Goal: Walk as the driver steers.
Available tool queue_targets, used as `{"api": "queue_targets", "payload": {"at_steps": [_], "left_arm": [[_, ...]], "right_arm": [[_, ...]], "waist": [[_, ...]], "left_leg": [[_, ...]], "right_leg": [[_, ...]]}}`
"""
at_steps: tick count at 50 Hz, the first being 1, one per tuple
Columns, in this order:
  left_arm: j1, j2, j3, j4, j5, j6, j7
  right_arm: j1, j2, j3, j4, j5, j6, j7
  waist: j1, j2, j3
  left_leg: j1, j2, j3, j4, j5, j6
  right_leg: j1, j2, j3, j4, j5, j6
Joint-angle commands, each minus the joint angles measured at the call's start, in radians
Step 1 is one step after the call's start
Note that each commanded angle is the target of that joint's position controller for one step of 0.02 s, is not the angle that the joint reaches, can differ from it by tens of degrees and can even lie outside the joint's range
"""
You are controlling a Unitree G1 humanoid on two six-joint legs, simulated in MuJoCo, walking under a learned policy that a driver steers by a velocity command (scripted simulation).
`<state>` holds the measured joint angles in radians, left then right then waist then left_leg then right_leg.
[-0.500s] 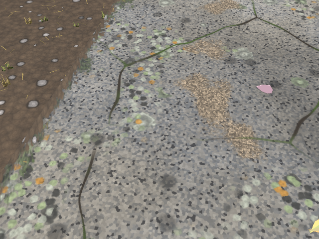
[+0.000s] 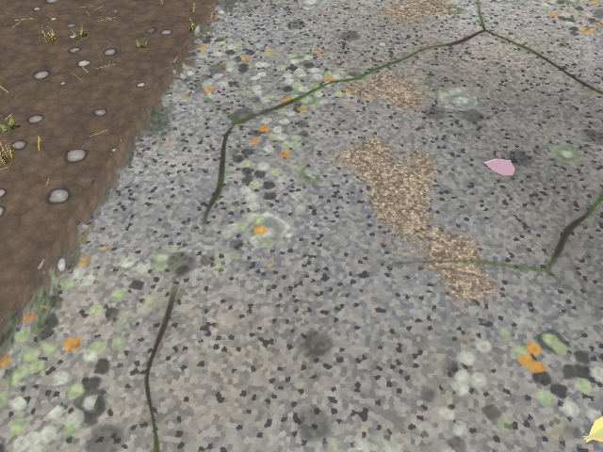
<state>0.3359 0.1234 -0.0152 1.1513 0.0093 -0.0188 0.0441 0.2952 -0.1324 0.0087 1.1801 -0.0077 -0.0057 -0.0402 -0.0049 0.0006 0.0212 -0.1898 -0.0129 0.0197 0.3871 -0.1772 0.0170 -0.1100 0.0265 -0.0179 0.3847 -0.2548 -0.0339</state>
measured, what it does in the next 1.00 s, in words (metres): walks ahead: left foot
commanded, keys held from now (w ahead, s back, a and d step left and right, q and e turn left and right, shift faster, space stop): no key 0.44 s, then w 0.56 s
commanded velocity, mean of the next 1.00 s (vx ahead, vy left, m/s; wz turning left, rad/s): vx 0.17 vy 0.00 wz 0.00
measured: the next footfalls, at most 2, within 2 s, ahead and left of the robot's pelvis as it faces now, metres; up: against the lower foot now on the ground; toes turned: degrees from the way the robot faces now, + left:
left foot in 0.76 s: +0.14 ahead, +0.12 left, +0.00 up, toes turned +4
right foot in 1.26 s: +0.49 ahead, -0.03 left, +0.00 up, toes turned -5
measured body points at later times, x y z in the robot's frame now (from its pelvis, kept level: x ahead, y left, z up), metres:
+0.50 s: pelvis +0.01 -0.01 +0.00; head +0.01 -0.01 +0.45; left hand -0.03 +0.20 -0.16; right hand -0.02 -0.21 -0.17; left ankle +0.02 +0.11 -0.74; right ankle -0.03 -0.10 -0.74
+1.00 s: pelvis +0.17 +0.06 +0.00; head +0.19 +0.07 +0.45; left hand +0.24 +0.29 -0.15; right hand +0.09 -0.16 -0.14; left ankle +0.10 +0.12 -0.74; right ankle +0.20 -0.07 -0.67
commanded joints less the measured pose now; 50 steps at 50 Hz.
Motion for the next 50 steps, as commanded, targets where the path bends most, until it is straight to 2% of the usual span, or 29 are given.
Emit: {"api": "queue_targets", "payload": {"at_steps": [1, 22, 23, 24, 26, 27, 28, 29, 31, 34, 35, 36, 37, 38, 39, 40, 41, 42, 43, 45, 46, 48, 50], "left_arm": [[0.086, 0.067, 0.009, -0.001, 0.0, -0.003, 0.003], [0.106, 0.055, 0.009, 0.002, 0.0, -0.007, 0.005], [0.115, 0.053, 0.008, 0.004, 0.001, -0.006, 0.004], [0.12, 0.066, 0.014, 0.004, 0.002, -0.004, 0.004], [0.139, 0.113, 0.037, -0.002, 0.003, 0.007, 0.001], [0.172, 0.129, 0.046, 0.0, 0.003, 0.013, -0.001], [0.206, 0.146, 0.056, 0.005, 0.003, 0.015, -0.002], [0.216, 0.149, 0.062, 0.006, 0.005, 0.013, -0.003], [0.215, 0.152, 0.068, -0.001, 0.019, -0.002, -0.007], [0.173, 0.156, 0.075, -0.019, 0.017, -0.028, -0.011], [0.157, 0.16, 0.077, -0.025, 0.013, -0.034, -0.012], [0.127, 0.163, 0.078, -0.033, 0.006, -0.038, -0.013], [0.099, 0.163, 0.079, -0.041, 0.0, -0.04, -0.016], [0.093, 0.15, 0.074, -0.048, 0.004, -0.047, -0.019], [0.067, 0.1, 0.058, -0.071, 0.01, -0.058, -0.028], [0.082, 0.054, 0.049, -0.115, 0.009, -0.064, -0.038], [0.042, 0.115, 0.063, -0.126, 0.037, -0.059, -0.047], [0.001, 0.102, 0.062, -0.138, 0.036, -0.061, -0.058], [-0.003, 0.083, 0.058, -0.135, 0.024, -0.068, -0.066], [0.011, 0.087, 0.065, -0.127, 0.027, -0.061, -0.073], [0.013, 0.089, 0.068, -0.127, 0.027, -0.052, -0.075], [-0.033, 0.092, 0.072, -0.144, 0.024, -0.038, -0.076], [-0.125, 0.086, 0.07, -0.178, 0.023, -0.03, -0.077]], "right_arm": [[0.072, -0.068, -0.009, -0.003, 0.0, -0.003, -0.003], [0.093, -0.054, -0.009, 0.004, 0.001, -0.002, -0.005], [0.098, -0.049, -0.007, 0.006, 0.0, -0.001, -0.005], [0.094, -0.055, -0.01, 0.003, -0.002, 0.001, -0.004], [0.077, -0.063, -0.02, -0.019, -0.01, 0.005, 0.003], [0.049, -0.057, -0.021, -0.039, -0.019, 0.006, 0.01], [0.017, -0.036, -0.017, -0.065, -0.03, 0.002, 0.017], [-0.014, -0.03, -0.016, -0.09, -0.038, -0.006, 0.024], [-0.058, -0.053, -0.026, -0.134, -0.033, -0.027, 0.035], [-0.066, -0.067, -0.039, -0.169, -0.017, -0.056, 0.051], [-0.052, -0.065, -0.043, -0.174, -0.011, -0.061, 0.054], [-0.003, -0.055, -0.045, -0.164, -0.007, -0.064, 0.056], [0.086, -0.047, -0.05, -0.134, -0.003, -0.065, 0.055], [0.201, -0.067, -0.064, -0.094, -0.003, -0.067, 0.049], [0.332, -0.138, -0.086, -0.069, -0.018, -0.076, 0.037], [0.451, -0.241, -0.109, -0.047, -0.012, -0.067, 0.034], [0.358, -0.192, -0.096, -0.058, -0.014, -0.053, 0.031], [0.238, -0.163, -0.086, -0.102, -0.014, -0.057, 0.036], [0.172, -0.151, -0.08, -0.125, -0.014, -0.066, 0.039], [0.149, -0.109, -0.062, -0.129, -0.01, -0.085, 0.035], [0.176, -0.1, -0.056, -0.117, -0.009, -0.092, 0.031], [0.236, -0.099, -0.049, -0.092, -0.006, -0.1, 0.027], [0.272, -0.101, -0.043, -0.081, -0.007, -0.102, 0.026]], "waist": [[0.0, -0.003, 0.063], [0.0, -0.003, 0.07], [0.003, -0.005, 0.051], [0.006, -0.014, 0.06], [0.021, -0.078, 0.101], [0.041, -0.109, 0.147], [0.058, -0.141, 0.189], [0.066, -0.151, 0.224], [0.064, -0.12, 0.23], [0.035, -0.094, 0.182], [0.019, -0.1, 0.167], [-0.014, -0.096, 0.152], [-0.057, -0.077, 0.135], [-0.1, -0.029, 0.095], [-0.159, 0.15, 0.049], [-0.157, 0.358, -0.001], [-0.095, 0.197, 0.084], [-0.052, 0.081, 0.142], [-0.022, 0.031, 0.144], [0.013, 0.027, 0.109], [0.016, 0.038, 0.093], [0.016, 0.057, 0.086], [0.003, 0.064, 0.096]], "left_leg": [[0.021, 0.099, -0.101, -0.055, 0.088, 0.022], [0.027, 0.101, -0.095, -0.043, 0.105, 0.017], [0.033, 0.092, -0.089, -0.045, 0.044, 0.018], [0.018, 0.072, -0.076, -0.029, -0.04, 0.022], [-0.08, 0.006, -0.017, 0.081, -0.275, 0.038], [-0.179, -0.017, 0.012, 0.159, -0.327, 0.039], [-0.255, -0.022, 0.051, 0.244, -0.314, 0.039], [-0.306, 0.011, 0.055, 0.323, -0.27, 0.042], [-0.401, 0.053, 0.023, 0.421, -0.279, 0.049], [-0.354, 0.061, 0.027, 0.335, -0.239, 0.051], [-0.281, 0.049, 0.042, 0.28, -0.209, 0.053], [-0.155, 0.028, 0.069, 0.199, -0.145, 0.056], [0.017, -0.011, 0.102, 0.123, -0.092, 0.055], [0.205, -0.03, 0.088, 0.081, -0.104, 0.054], [0.34, 0.151, -0.161, -0.07, -0.265, 0.078], [0.408, 0.38, -0.619, -0.257, -0.531, 0.175], [0.283, 0.397, -0.661, -0.273, -0.6, 0.201], [0.193, 0.371, -0.563, -0.265, -0.53, 0.193], [0.143, 0.325, -0.45, -0.273, -0.369, 0.178], [0.134, 0.256, -0.292, -0.276, -0.127, 0.151], [0.155, 0.238, -0.239, -0.266, -0.011, 0.147], [0.196, 0.22, -0.164, -0.244, 0.204, 0.144], [0.204, 0.21, -0.12, -0.24, 0.325, 0.15]], "right_leg": [[-0.087, -0.113, 0.103, -0.085, 0.104, -0.023], [-0.074, -0.113, 0.103, -0.084, 0.138, -0.026], [-0.067, -0.106, 0.103, -0.097, 0.059, -0.029], [-0.075, -0.097, 0.109, -0.106, -0.048, -0.037], [-0.098, -0.113, 0.177, -0.139, -0.378, -0.086], [-0.093, -0.164, 0.257, -0.188, -0.519, -0.122], [-0.086, -0.241, 0.35, -0.24, -0.612, -0.164], [-0.097, -0.303, 0.417, -0.274, -0.617, -0.2], [-0.051, -0.341, 0.448, -0.289, -0.496, -0.231], [-0.008, -0.298, 0.338, -0.243, -0.288, -0.202], [-0.036, -0.279, 0.298, -0.222, -0.241, -0.19], [-0.102, -0.253, 0.247, -0.188, -0.214, -0.173], [-0.199, -0.215, 0.194, -0.126, -0.187, -0.155], [-0.294, -0.167, 0.14, -0.007, -0.115, -0.133], [-0.397, -0.068, 0.012, 0.294, -0.078, -0.091], [-0.587, 0.042, -0.074, 0.603, -0.278, -0.058], [-0.625, -0.03, 0.012, 0.767, -0.251, -0.076], [-0.64, -0.074, 0.036, 0.8, -0.138, -0.083], [-0.602, -0.1, 0.045, 0.776, -0.049, -0.077], [-0.547, -0.119, 0.028, 0.722, 0.021, -0.053], [-0.544, -0.111, 0.009, 0.712, 0.039, -0.044], [-0.585, -0.103, -0.02, 0.687, 0.062, -0.031], [-0.626, -0.096, -0.046, 0.635, 0.093, -0.019]]}}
